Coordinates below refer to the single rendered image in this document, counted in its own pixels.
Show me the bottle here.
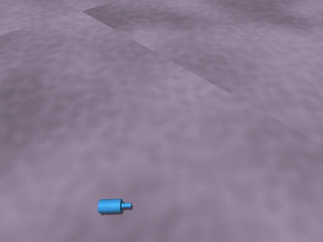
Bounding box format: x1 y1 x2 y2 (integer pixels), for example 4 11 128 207
98 199 132 213

